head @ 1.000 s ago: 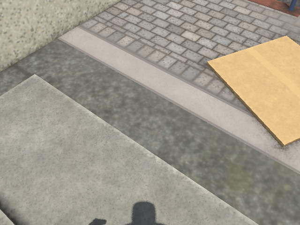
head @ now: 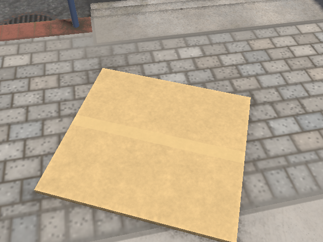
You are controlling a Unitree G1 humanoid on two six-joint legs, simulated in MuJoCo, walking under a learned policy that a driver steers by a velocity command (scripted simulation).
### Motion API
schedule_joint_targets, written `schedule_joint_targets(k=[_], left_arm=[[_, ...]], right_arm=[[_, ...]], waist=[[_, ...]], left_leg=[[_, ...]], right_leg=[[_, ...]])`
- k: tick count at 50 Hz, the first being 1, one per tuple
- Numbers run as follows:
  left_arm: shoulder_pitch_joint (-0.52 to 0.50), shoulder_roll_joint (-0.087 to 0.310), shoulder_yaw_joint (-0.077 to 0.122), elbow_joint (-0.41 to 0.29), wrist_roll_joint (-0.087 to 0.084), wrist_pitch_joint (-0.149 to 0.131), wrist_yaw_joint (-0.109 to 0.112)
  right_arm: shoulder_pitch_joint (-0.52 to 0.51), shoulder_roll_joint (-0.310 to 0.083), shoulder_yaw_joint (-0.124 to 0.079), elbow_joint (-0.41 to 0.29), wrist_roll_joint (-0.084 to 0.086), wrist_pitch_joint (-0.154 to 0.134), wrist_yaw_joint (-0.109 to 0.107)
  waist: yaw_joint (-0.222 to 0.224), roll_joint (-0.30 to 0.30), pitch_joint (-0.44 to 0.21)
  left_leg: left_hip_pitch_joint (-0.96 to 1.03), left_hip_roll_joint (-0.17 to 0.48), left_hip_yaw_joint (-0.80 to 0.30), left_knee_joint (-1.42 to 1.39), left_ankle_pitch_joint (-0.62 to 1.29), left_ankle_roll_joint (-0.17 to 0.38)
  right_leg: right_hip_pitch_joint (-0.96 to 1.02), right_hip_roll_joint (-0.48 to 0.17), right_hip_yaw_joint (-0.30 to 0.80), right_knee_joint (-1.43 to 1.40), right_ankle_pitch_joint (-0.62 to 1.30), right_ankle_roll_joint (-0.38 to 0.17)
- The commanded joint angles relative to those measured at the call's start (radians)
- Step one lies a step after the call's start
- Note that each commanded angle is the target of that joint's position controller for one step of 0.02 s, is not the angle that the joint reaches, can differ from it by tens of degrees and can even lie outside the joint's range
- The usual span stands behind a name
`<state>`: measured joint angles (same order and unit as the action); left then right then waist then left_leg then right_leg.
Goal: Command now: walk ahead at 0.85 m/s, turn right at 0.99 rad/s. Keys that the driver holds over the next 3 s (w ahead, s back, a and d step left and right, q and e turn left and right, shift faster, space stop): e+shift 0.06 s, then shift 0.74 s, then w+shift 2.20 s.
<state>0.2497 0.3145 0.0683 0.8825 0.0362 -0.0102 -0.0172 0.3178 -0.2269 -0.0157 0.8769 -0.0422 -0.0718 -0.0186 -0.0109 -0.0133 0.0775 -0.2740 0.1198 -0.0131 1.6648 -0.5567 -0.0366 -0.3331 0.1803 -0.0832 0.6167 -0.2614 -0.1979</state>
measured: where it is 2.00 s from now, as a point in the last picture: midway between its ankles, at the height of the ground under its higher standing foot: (201, 127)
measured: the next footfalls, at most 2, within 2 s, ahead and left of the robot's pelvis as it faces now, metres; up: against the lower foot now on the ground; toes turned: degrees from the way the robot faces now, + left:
left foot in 0.22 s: +0.43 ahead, +0.16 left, +0.00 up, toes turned -12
right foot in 0.56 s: +0.34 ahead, -0.04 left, +0.00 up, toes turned -13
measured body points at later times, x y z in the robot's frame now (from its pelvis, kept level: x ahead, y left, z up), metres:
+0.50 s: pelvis +0.27 +0.07 +0.02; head +0.30 +0.06 +0.47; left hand +0.49 +0.28 -0.09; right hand +0.25 -0.19 -0.12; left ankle +0.39 +0.17 -0.71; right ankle +0.30 -0.04 -0.68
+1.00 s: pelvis +0.33 +0.06 +0.03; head +0.32 +0.06 +0.48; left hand +0.45 +0.30 -0.11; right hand +0.27 -0.18 -0.12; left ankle +0.32 +0.18 -0.71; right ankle +0.30 -0.03 -0.71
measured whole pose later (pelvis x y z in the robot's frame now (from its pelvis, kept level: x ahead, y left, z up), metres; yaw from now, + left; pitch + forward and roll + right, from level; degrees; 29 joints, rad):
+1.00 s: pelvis +0.33 +0.06 +0.03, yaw -15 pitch +0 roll +0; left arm 0.26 0.22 0.05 0.96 0.00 -0.01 0.00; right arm 0.35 -0.21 -0.04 0.97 -0.02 -0.01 0.00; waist -0.01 0.01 -0.03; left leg -0.18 -0.01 -0.02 0.48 -0.36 0.04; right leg -0.25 0.05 0.03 0.51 -0.35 -0.08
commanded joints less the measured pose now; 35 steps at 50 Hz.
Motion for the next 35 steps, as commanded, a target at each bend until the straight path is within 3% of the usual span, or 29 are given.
schedule_joint_targets(k=[1, 2, 3, 4, 5, 6, 7, 8, 9, 10, 11, 12, 13, 14, 15, 16, 17, 19, 22, 25, 27, 28, 29, 30, 31, 32, 33, 35], left_arm=[[0.135, 0.2, 0.049, -0.045, -0.006, -0.025, 0.026], [0.068, 0.171, 0.036, -0.044, -0.027, -0.036, 0.035], [0.024, 0.182, 0.035, -0.058, -0.03, -0.047, 0.035], [-0.022, 0.195, 0.037, -0.059, -0.018, -0.056, 0.029], [-0.048, 0.184, 0.04, -0.057, -0.021, -0.065, 0.022], [-0.029, 0.156, 0.04, -0.045, -0.032, -0.069, 0.014], [-0.008, 0.139, 0.039, -0.034, -0.042, -0.069, 0.007], [0.009, 0.129, 0.038, -0.026, -0.052, -0.065, 0.004], [0.006, 0.132, 0.04, -0.025, -0.06, -0.061, 0.005], [-0.009, 0.117, 0.035, -0.026, -0.057, -0.057, 0.01], [0.005, 0.067, 0.028, -0.038, -0.06, -0.056, 0.021], [0.209, 0.004, 0.021, -0.071, -0.067, -0.052, 0.037], [0.303, 0.014, 0.016, -0.024, -0.026, -0.031, 0.05], [0.265, 0.02, 0.011, -0.014, -0.007, -0.009, 0.048], [0.198, 0.023, 0.01, -0.026, 0.011, 0.006, 0.036], [0.141, 0.021, 0.011, -0.045, 0.01, 0.017, 0.023], [0.112, 0.014, 0.006, -0.058, 0.004, 0.03, 0.011], [0.085, -0.009, -0.009, -0.073, -0.006, 0.041, 0.002], [0.064, -0.033, -0.032, -0.069, -0.013, 0.046, 0.0], [0.015, -0.018, -0.04, -0.068, -0.017, 0.048, 0.005], [0.022, -0.025, -0.045, -0.052, -0.005, 0.041, 0.008], [-0.001, -0.014, -0.049, -0.061, 0.008, 0.035, 0.012], [-0.018, 0.055, -0.044, -0.077, 0.025, 0.024, 0.022], [-0.068, 0.072, -0.04, -0.086, 0.003, 0.023, 0.031], [-0.125, 0.032, -0.049, -0.09, 0.002, 0.015, 0.034], [-0.168, 0.002, -0.059, -0.082, -0.002, 0.008, 0.039], [-0.17, -0.011, -0.064, -0.07, -0.002, 0.005, 0.043], [-0.132, -0.013, -0.064, -0.042, -0.013, -0.006, 0.054]], right_arm=[[-0.078, -0.211, -0.038, -0.15, -0.023, -0.036, 0.004], [-0.113, -0.205, -0.04, -0.159, -0.013, -0.016, 0.006], [-0.149, -0.198, -0.036, -0.185, -0.011, -0.006, 0.002], [-0.14, -0.161, -0.028, -0.187, -0.005, -0.005, 0.003], [-0.09, -0.124, -0.019, -0.178, 0.009, -0.008, 0.006], [-0.052, -0.115, -0.022, -0.15, 0.024, -0.012, 0.008], [-0.022, -0.118, -0.027, -0.132, 0.03, -0.014, 0.006], [0.019, -0.115, -0.03, -0.112, 0.025, -0.015, 0.004], [0.1, -0.113, -0.035, -0.084, 0.013, -0.019, 0.002], [0.201, -0.139, -0.047, -0.054, 0.001, -0.022, 0.0], [0.289, -0.217, -0.064, -0.043, -0.005, -0.031, -0.002], [0.202, -0.241, -0.053, -0.078, -0.005, -0.027, 0.009], [0.094, -0.226, -0.058, -0.112, 0.019, -0.015, 0.017], [-0.018, -0.17, -0.052, -0.137, 0.028, -0.006, 0.013], [-0.088, -0.11, -0.034, -0.149, 0.025, 0.006, 0.01], [-0.088, -0.103, -0.028, -0.141, 0.013, 0.009, 0.004], [-0.072, -0.12, -0.033, -0.122, 0.006, 0.014, 0.002], [-0.047, -0.156, -0.045, -0.09, 0.003, 0.017, 0.006], [-0.064, -0.146, -0.044, -0.077, 0.009, 0.02, 0.018], [-0.077, -0.143, -0.042, -0.07, 0.02, 0.039, 0.025], [-0.093, -0.136, -0.038, -0.071, 0.028, 0.061, 0.023], [-0.058, -0.114, -0.033, -0.063, 0.019, 0.07, 0.023], [0.011, -0.053, -0.022, -0.07, 0.015, 0.075, 0.029], [0.045, -0.061, -0.021, -0.049, 0.04, 0.095, 0.016], [0.027, -0.093, -0.03, -0.036, 0.042, 0.108, 0.01], [0.014, -0.077, -0.03, -0.03, 0.039, 0.111, 0.008], [0.019, -0.063, -0.027, -0.012, 0.031, 0.11, 0.005], [0.042, -0.052, -0.025, 0.019, 0.02, 0.102, -0.002]], waist=[[0.025, 0.098, -0.039], [-0.042, 0.176, 0.076], [-0.064, 0.178, 0.112], [-0.081, 0.15, 0.09], [-0.092, 0.074, 0.029], [-0.074, 0.024, -0.041], [-0.064, 0.016, -0.096], [-0.067, 0.03, -0.137], [-0.108, 0.038, -0.18], [-0.17, 0.049, -0.207], [-0.213, 0.19, -0.238], [-0.026, 0.335, -0.334], [0.018, 0.254, -0.362], [0.036, 0.202, -0.277], [0.044, 0.122, -0.186], [0.033, 0.12, -0.156], [0.027, 0.123, -0.134], [0.039, 0.129, -0.146], [0.044, 0.149, -0.203], [0.029, 0.176, -0.203], [0.046, 0.138, -0.169], [0.036, 0.073, -0.134], [-0.012, -0.157, -0.128], [-0.005, -0.235, -0.113], [-0.02, -0.158, -0.049], [-0.042, -0.144, -0.022], [-0.045, -0.127, -0.027], [-0.039, -0.105, -0.069]], left_leg=[[-0.647, 0.016, -0.097, -0.181, 0.072, -0.016], [-0.479, 0.058, -0.101, -0.374, 0.086, -0.066], [-0.308, 0.059, -0.086, -0.553, 0.105, -0.083], [-0.164, 0.038, -0.051, -0.706, 0.211, -0.074], [0.0, 0.004, -0.03, -0.847, 0.382, -0.037], [0.105, -0.05, 0.002, -0.909, 0.543, -0.016], [0.156, -0.093, 0.031, -0.966, 0.65, 0.001], [0.223, -0.133, 0.058, -1.013, 0.721, 0.015], [0.32, -0.16, 0.066, -1.065, 0.772, 0.026], [0.384, -0.134, 0.046, -1.101, 0.814, 0.04], [0.441, 0.07, -0.115, -1.138, 1.326, 0.114], [0.459, 0.329, -0.499, -1.175, 1.735, 0.227], [0.39, 0.355, -0.589, -1.189, 1.508, 0.302], [0.265, 0.323, -0.558, -1.232, 1.143, 0.339], [0.151, 0.244, -0.464, -1.272, 0.912, 0.307], [0.098, 0.2, -0.376, -1.286, 0.856, 0.286], [0.029, 0.156, -0.279, -1.307, 0.886, 0.27], [-0.025, 0.122, -0.17, -1.32, 0.988, 0.253], [-0.035, 0.108, -0.097, -1.323, 1.037, 0.231], [-0.057, 0.104, -0.101, -1.331, 0.786, 0.216], [-0.138, 0.082, -0.106, -1.299, 0.507, 0.17], [-0.184, 0.056, -0.102, -1.269, 0.359, 0.121], [-0.213, -0.046, -0.01, -1.087, 0.157, 0.06], [-0.081, -0.104, 0.02, -1.022, 0.042, 0.048], [0.002, -0.085, -0.015, -0.969, 0.093, 0.044], [0.014, -0.096, -0.007, -0.972, 0.141, 0.047], [0.017, -0.099, -0.001, -0.978, 0.17, 0.043], [0.018, -0.104, 0.015, -1.038, 0.196, 0.034]], right_leg=[[0.451, -0.501, 0.783, -0.31, 0.309, -0.281], [0.148, -0.458, 0.672, -0.329, 0.554, -0.245], [-0.057, -0.404, 0.583, -0.357, 0.651, -0.204], [-0.155, -0.332, 0.483, -0.343, 0.749, -0.161], [-0.193, -0.249, 0.384, -0.291, 0.773, -0.098], [-0.167, -0.179, 0.317, -0.229, 0.736, -0.053], [-0.111, -0.142, 0.282, -0.168, 0.69, -0.022], [-0.08, -0.12, 0.266, -0.08, 0.678, 0.009], [-0.065, -0.101, 0.258, 0.052, 0.7, 0.047], [-0.058, -0.086, 0.256, 0.262, 0.635, 0.08], [-0.121, 0.041, 0.171, 0.67, 0.071, 0.126], [-0.199, 0.101, 0.211, 0.845, -0.371, 0.144], [-0.197, 0.022, 0.248, 0.896, -0.309, 0.148], [-0.239, -0.032, 0.208, 0.908, -0.277, 0.162], [-0.244, -0.079, 0.194, 0.845, -0.245, 0.175], [-0.244, -0.099, 0.198, 0.78, -0.228, 0.183], [-0.195, -0.103, 0.181, 0.704, -0.204, 0.193], [-0.111, -0.101, 0.142, 0.528, -0.182, 0.196], [0.02, -0.122, 0.1, 0.285, -0.101, 0.185], [0.123, -0.137, 0.074, 0.105, -0.028, 0.18], [0.243, -0.14, 0.063, -0.097, 0.048, 0.162], [0.269, -0.188, 0.144, -0.215, 0.04, 0.151], [0.262, -0.422, 0.431, -0.362, 0.078, 0.119], [0.001, -0.522, 0.498, -0.444, -0.032, 0.017], [-0.087, -0.465, 0.466, -0.457, -0.11, 0.003], [-0.104, -0.412, 0.397, -0.445, -0.084, 0.025], [-0.061, -0.367, 0.343, -0.419, -0.001, 0.045], [0.066, -0.338, 0.281, -0.33, 0.276, 0.047]])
